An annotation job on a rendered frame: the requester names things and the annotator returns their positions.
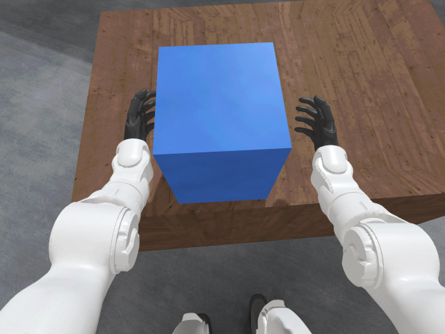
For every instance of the robot left hand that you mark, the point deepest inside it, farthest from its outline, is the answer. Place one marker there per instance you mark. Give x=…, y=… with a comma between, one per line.
x=137, y=118

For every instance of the left robot forearm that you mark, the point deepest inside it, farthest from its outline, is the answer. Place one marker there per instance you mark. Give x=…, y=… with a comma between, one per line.
x=129, y=183

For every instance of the pedestal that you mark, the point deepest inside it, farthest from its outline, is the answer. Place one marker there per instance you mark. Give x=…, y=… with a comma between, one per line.
x=378, y=64

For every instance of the robot right hand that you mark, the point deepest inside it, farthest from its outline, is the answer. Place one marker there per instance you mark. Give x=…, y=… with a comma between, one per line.
x=324, y=131

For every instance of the robot left foot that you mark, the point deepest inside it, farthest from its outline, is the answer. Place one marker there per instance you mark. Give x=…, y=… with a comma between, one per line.
x=206, y=320

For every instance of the robot left thigh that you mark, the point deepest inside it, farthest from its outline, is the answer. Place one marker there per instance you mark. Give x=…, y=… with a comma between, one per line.
x=192, y=327

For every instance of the right robot upper arm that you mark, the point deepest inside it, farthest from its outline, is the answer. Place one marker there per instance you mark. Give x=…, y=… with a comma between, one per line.
x=397, y=264

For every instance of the right robot forearm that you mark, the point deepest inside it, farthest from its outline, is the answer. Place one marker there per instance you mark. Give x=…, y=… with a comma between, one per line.
x=340, y=197

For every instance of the left robot upper arm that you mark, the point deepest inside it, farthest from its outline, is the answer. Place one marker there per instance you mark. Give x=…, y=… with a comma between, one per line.
x=91, y=244

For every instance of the carton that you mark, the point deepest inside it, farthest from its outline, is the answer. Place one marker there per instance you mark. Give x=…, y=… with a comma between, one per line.
x=220, y=127

